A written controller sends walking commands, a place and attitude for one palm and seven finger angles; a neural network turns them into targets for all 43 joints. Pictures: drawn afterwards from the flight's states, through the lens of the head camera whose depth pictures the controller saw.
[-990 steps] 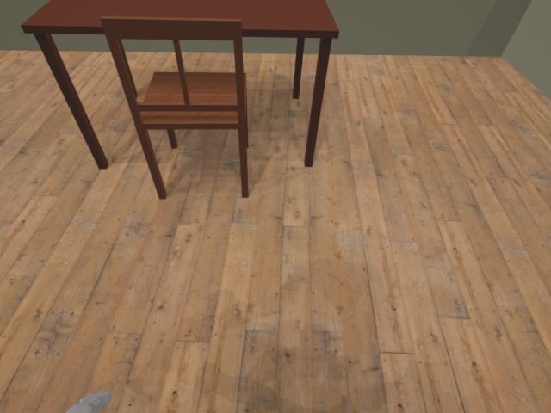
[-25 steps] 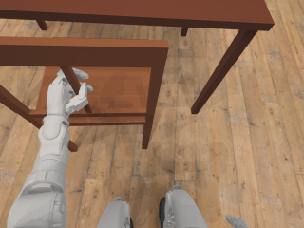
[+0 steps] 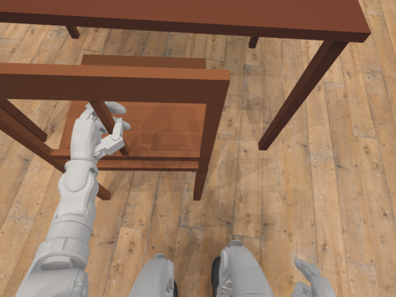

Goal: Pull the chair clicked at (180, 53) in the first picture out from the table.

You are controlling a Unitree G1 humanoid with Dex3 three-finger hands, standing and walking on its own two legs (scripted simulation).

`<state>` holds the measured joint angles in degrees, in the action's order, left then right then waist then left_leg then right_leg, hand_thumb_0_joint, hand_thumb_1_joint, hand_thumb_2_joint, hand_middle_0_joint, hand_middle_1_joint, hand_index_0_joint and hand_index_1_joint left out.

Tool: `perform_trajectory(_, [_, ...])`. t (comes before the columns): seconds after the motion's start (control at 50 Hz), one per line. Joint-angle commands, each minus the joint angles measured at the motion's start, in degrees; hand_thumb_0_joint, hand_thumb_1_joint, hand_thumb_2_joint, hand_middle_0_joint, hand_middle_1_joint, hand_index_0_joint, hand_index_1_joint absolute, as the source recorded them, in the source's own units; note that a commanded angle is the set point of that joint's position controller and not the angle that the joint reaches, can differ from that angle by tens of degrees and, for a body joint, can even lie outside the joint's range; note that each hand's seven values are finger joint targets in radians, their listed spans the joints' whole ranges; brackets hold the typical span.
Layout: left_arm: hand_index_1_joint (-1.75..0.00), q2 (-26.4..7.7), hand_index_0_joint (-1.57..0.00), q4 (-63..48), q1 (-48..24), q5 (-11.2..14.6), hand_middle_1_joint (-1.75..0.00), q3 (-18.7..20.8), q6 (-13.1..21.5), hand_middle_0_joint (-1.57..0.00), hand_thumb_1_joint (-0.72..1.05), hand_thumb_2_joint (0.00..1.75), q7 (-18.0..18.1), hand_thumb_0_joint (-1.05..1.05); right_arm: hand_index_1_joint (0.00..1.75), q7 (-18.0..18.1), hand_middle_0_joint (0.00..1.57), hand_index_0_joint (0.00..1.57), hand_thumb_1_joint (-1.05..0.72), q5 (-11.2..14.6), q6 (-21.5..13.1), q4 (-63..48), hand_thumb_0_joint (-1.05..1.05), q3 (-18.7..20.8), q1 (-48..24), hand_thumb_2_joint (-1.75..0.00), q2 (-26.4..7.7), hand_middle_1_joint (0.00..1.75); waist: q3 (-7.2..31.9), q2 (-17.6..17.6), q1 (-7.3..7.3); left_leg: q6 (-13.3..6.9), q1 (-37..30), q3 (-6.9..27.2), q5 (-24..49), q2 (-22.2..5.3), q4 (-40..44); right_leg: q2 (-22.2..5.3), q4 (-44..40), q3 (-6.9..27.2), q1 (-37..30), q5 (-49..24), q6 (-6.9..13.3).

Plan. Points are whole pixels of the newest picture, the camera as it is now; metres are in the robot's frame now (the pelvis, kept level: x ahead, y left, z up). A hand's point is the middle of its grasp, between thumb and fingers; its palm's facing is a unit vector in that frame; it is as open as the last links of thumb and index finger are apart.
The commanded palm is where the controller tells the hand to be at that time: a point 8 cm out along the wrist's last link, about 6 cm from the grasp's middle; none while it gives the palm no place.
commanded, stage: step backward, pulling the chair out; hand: left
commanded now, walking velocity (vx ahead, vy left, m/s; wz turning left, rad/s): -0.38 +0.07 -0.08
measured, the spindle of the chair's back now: (113, 130) +0.45 +0.18 -0.02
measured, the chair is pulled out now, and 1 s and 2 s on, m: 0.05 0.20 0.32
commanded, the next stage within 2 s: none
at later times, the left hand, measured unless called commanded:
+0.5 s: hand (131, 155) +0.37 +0.12 +0.02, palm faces -0.03 -0.99 -0.14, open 4.9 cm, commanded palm +0.36 +0.18 +0.02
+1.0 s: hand (146, 213) +0.27 +0.09 +0.02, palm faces -0.10 -0.99 -0.14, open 4.9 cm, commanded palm +0.28 +0.14 +0.03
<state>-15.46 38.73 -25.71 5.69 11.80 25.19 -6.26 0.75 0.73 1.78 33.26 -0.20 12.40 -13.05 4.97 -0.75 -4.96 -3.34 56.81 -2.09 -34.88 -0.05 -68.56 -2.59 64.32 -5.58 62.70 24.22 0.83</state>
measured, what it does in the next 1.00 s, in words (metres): rises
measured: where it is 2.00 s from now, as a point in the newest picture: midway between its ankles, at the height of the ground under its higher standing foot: outside the picture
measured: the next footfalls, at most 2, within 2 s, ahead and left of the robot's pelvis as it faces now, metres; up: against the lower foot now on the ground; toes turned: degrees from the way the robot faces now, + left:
right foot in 1.12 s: +0.01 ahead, -0.12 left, +0.00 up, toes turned -2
right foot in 1.84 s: -0.23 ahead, -0.15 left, +0.00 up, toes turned -10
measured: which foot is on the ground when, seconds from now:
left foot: down 0.00-1.00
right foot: down 0.00-1.00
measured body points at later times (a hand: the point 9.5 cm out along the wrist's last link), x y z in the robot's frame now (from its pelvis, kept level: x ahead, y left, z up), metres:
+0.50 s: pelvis +0.00 +0.01 +0.08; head +0.09 +0.01 +0.52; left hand +0.37 +0.18 +0.03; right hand +0.05 -0.26 -0.05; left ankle -0.02 +0.09 -0.64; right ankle +0.06 -0.12 -0.64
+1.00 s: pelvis -0.08 +0.01 +0.08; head -0.01 +0.00 +0.53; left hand +0.27 +0.14 +0.04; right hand +0.00 -0.29 -0.03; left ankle -0.02 +0.09 -0.64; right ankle +0.05 -0.12 -0.63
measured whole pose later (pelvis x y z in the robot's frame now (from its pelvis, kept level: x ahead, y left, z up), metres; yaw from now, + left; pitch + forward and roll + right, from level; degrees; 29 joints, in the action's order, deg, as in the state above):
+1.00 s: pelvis -0.08 +0.01 +0.08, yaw +1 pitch +2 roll +1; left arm -6.2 56.8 -26.6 4.2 -5.0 10.1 5.9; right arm 8.2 4.4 2.7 40.5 0.6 13.2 -17.9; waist -6.6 0.5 -3.9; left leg -3.7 23.7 -7.4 -11.7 0.8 -33.3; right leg -3.8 33.2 -3.3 30.2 11.8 -0.1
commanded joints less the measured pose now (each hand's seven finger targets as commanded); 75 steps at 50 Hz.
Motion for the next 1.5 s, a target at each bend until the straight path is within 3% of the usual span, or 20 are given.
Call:
perform_trajectory(0.0, [-1.45, -14.0, -0.50, -17.8, -15.4, -3.9, -1.45, -0.5, -6.1, -0.50, 0.90, 0.90, 8.3, 0.00, 0.30, 4.4, 0.20, 0.20, -0.90, 2.7, 1.7, -9.3, 0.00, 3.0, 8.6, -0.90, -7.5, 0.30, 36.5, -6.2, 0.25, 2.7, -23.0, 2.8, 27.5, -0.6, 22.9, -4.1, -17.8, 9.0, -44.8, -31.4, 1.8])
perform_trajectory(0.06, [-1.45, -8.6, -0.50, -9.0, -8.1, -4.4, -1.45, -4.3, -11.3, -0.50, 0.90, 0.90, 10.7, 0.00, 0.30, 5.8, 0.20, 0.20, -0.90, 2.9, 3.8, -7.1, 0.00, 2.1, 7.4, -0.90, -7.6, 0.30, 27.3, -2.5, -0.12, 2.4, -23.4, 4.7, 28.6, -2.9, 27.5, -5.4, -20.5, 8.3, -44.5, -33.4, 1.0])
perform_trajectory(0.12, [-1.45, -7.9, -0.50, -2.2, -13.6, -4.6, -1.45, -5.7, -12.3, -0.50, 0.90, 0.90, 12.1, 0.00, 0.30, 6.7, 0.20, 0.20, -0.90, 2.5, 4.4, -4.8, 0.00, 2.0, 8.2, -0.90, -8.9, 0.30, 21.2, 1.1, -0.70, 2.6, -26.6, 5.6, 34.9, -5.3, 31.3, -5.9, -23.4, 7.6, -44.8, -38.9, 0.4])
perform_trajectory(0.22, [-1.45, -6.3, -0.50, 5.3, -20.2, -5.5, -1.45, -8.2, -10.5, -0.50, 0.90, 0.90, 12.0, 0.00, 0.30, 7.1, 0.20, 0.20, -0.90, 1.7, 4.6, -1.8, 0.00, 2.3, 9.5, -0.90, -9.2, 0.30, 19.2, -9.1, 0.06, 3.7, -37.2, 6.9, 54.5, -8.5, 33.1, -5.1, -25.9, 7.6, -41.6, -40.2, 0.2])
perform_trajectory(0.4, [-1.45, -3.5, -0.50, 5.9, -16.8, -5.4, -1.45, -8.9, -8.5, -0.50, 0.90, 0.90, 10.6, 0.00, 0.30, 6.0, 0.20, 0.20, -0.90, 1.1, 4.2, -1.7, 0.00, 3.3, 6.9, -0.90, -8.7, 0.30, 18.5, -10.7, 1.51, 4.0, -43.7, 8.7, 61.2, -12.5, 36.9, -1.5, -24.0, 7.0, -40.8, -22.2, 0.4])
perform_trajectory(0.5, [-1.45, -4.3, -0.50, 5.1, -16.8, -5.2, -1.45, -8.3, -8.0, -0.50, 0.90, 0.90, 10.9, 0.00, 0.30, 6.3, 0.20, 0.20, -0.90, 1.3, 3.6, -1.3, 0.00, 3.2, 5.7, -0.90, -8.7, 0.30, 16.5, -5.5, 1.78, 3.0, -37.9, 7.1, 50.1, -12.4, 37.0, -2.9, -24.7, 8.8, -45.8, -31.0, 1.0])
perform_trajectory(0.58, [-1.45, -5.5, -0.50, 7.7, -16.2, -4.6, -1.45, -8.1, -8.2, -0.50, 0.90, 0.90, 11.6, 0.00, 0.30, 7.2, 0.20, 0.20, -0.90, 2.0, 2.6, 0.4, 0.00, 3.4, 6.6, -0.90, -8.8, 0.30, 18.0, 1.8, 1.46, 4.0, -33.9, 4.9, 32.8, -8.0, 34.4, -7.7, -28.1, 13.7, -48.5, -40.6, 2.7])
perform_trajectory(0.72, [-1.45, -5.9, -0.50, 10.7, -17.1, -4.1, -1.45, -9.4, -9.0, -0.50, 0.90, 0.90, 12.9, 0.00, 0.30, 6.6, 0.20, 0.20, -0.90, 3.2, 0.3, 3.5, 0.00, 3.0, 5.6, -0.90, -9.1, 0.30, 17.2, 5.9, 1.97, 4.1, -35.4, 3.2, 7.5, -1.4, 29.0, -16.7, -44.3, 22.4, -50.1, -24.1, 4.6])
perform_trajectory(0.78, [-1.45, -4.5, -0.50, 10.9, -17.5, -4.2, -1.45, -10.7, -10.5, -0.50, 0.90, 0.90, 13.2, 0.00, 0.30, 6.6, 0.20, 0.20, -0.90, 3.5, -0.4, 4.0, 0.00, 2.8, 4.5, -0.90, -9.7, 0.30, 16.0, 6.5, 1.79, 4.1, -36.2, 4.2, 7.3, -1.5, 29.0, -18.0, -46.1, 20.6, -51.6, -25.6, 5.1])
perform_trajectory(0.84, [-1.45, -2.0, -0.50, 9.4, -18.5, -3.8, -1.45, -13.1, -11.8, -0.50, 0.90, 0.90, 13.0, 0.00, 0.30, 6.9, 0.20, 0.20, -0.90, 3.7, -0.9, 4.6, 0.00, 2.1, 4.1, -0.90, -9.9, 0.30, 16.4, 5.4, 0.60, 3.4, -40.9, 4.2, 15.7, -3.2, 39.2, -14.0, -42.4, 13.6, -50.7, -26.5, 2.3])
perform_trajectory(0.88, [-1.45, -0.9, -0.50, 7.7, -19.1, -3.5, -1.45, -14.5, -12.1, -0.50, 0.90, 0.90, 12.9, 0.00, 0.30, 7.6, 0.20, 0.20, -0.90, 3.6, -0.7, 3.4, 0.00, 2.1, 2.5, -0.90, -10.9, 0.30, 13.7, -0.8, 1.38, 1.7, -39.9, 6.5, 19.6, -6.9, 45.3, -8.0, -38.9, 8.9, -48.3, -17.7, -0.5])
perform_trajectory(0.94, [-1.45, 2.4, -0.50, 6.4, -20.2, -3.0, -1.45, -17.3, -12.0, -0.50, 0.90, 0.90, 12.7, 0.00, 0.30, 7.3, 0.20, 0.20, -0.90, 3.9, -0.9, 0.5, 0.00, 1.5, 0.0, -0.90, -9.8, 0.30, 9.4, -7.0, 3.34, -1.1, -30.5, 7.2, 5.1, -12.7, 51.4, -3.3, -27.3, 5.9, -48.9, -0.9, -0.5])
perform_trajectory(0.98, [-1.45, 3.5, -0.50, 3.7, -24.8, -2.6, -1.45, -17.6, -11.8, -0.50, 0.90, 0.90, 12.7, 0.00, 0.30, 7.9, 0.20, 0.20, -0.90, 3.7, -1.3, -0.3, 0.00, 0.9, -1.3, -0.90, -8.9, 0.30, 6.8, -8.1, 3.45, -2.5, -27.0, 10.8, 2.2, -15.3, 54.4, -1.1, -18.8, 5.5, -47.5, -2.6, -0.2])
perform_trajectory(1.06, [-1.45, 3.5, -0.50, 6.9, -23.0, -2.6, -1.45, -16.9, -11.0, -0.50, 0.90, 0.90, 12.5, 0.00, 0.30, 8.0, 0.20, 0.20, -0.90, 3.0, -2.5, 2.0, 0.00, 1.4, 1.5, -0.90, -8.8, 0.30, 7.9, 0.6, 3.04, -1.6, -35.4, 5.9, 20.0, -14.0, 44.3, -1.6, -25.0, 7.1, -46.5, -11.6, -0.4])
perform_trajectory(1.1, [-1.45, 3.1, -0.50, 8.9, -21.8, -3.3, -1.45, -16.7, -10.6, -0.50, 0.90, 0.90, 12.3, 0.00, 0.30, 7.9, 0.20, 0.20, -0.90, 2.3, -3.1, 2.8, 0.00, 1.8, 1.6, -0.90, -9.1, 0.30, 5.3, 3.1, 2.73, 0.5, -35.7, 4.2, 16.3, -11.1, 42.3, -3.3, -29.5, 10.5, -43.2, -12.7, 0.4])
perform_trajectory(1.14, [-1.45, 2.5, -0.50, 9.2, -21.1, -4.2, -1.45, -16.6, -9.5, -0.50, 0.90, 0.90, 12.2, 0.00, 0.30, 7.4, 0.20, 0.20, -0.90, 1.4, -3.3, 3.4, 0.00, 1.7, 1.0, -0.90, -9.0, 0.30, 4.1, -2.1, 3.06, 1.2, -35.2, 5.1, 12.0, -10.6, 43.7, -3.8, -29.4, 11.9, -39.5, -5.7, 1.1])
perform_trajectory(1.2, [-1.45, -1.3, -0.50, 9.3, -20.4, -4.0, -1.45, -13.1, -8.3, -0.50, 0.90, 0.90, 12.7, 0.00, 0.30, 7.6, 0.20, 0.20, -0.90, 2.0, -4.3, 4.0, 0.00, 2.1, 1.5, -0.90, -8.4, 0.30, 10.3, 3.1, 3.42, 1.4, -37.8, 4.2, 12.0, -9.7, 40.0, -4.3, -31.4, 13.7, -40.8, -5.3, 0.9])
perform_trajectory(1.3, [-1.45, -3.7, -0.50, 10.5, -19.5, -4.3, -1.45, -12.2, -8.0, -0.50, 0.90, 0.90, 13.2, 0.00, 0.30, 7.2, 0.20, 0.20, -0.90, 2.0, -5.2, 4.9, 0.00, 1.8, 2.3, -0.90, -7.1, 0.30, 10.7, 10.0, 2.89, 4.2, -41.6, 1.1, 10.4, -2.8, 28.7, -14.1, -45.4, 24.0, -37.6, -5.2, 4.3])
perform_trajectory(1.38, [-1.45, -4.1, -0.50, 10.4, -20.2, -4.8, -1.45, -12.0, -8.9, -0.50, 0.90, 0.90, 13.2, 0.00, 0.30, 7.1, 0.20, 0.20, -0.90, 2.1, -5.6, 6.0, 0.00, 1.4, 1.6, -0.90, -8.0, 0.30, 12.7, 8.7, 2.12, 4.4, -41.7, 3.0, 15.1, -2.3, 31.4, -14.6, -42.4, 19.7, -43.1, -20.6, 4.0])
perform_trajectory(1.48, [-1.45, -0.5, -0.50, 9.6, -21.7, -4.3, -1.45, -14.4, -8.8, -0.50, 0.90, 0.90, 12.6, 0.00, 0.30, 7.5, 0.20, 0.20, -0.90, 2.6, -5.3, 3.4, 0.00, 1.2, -0.8, -0.90, -9.8, 0.30, 9.7, -4.9, 2.91, -0.6, -35.9, 11.3, 16.2, -14.0, 48.9, -1.2, -24.2, 6.8, -43.3, -4.4, -0.7])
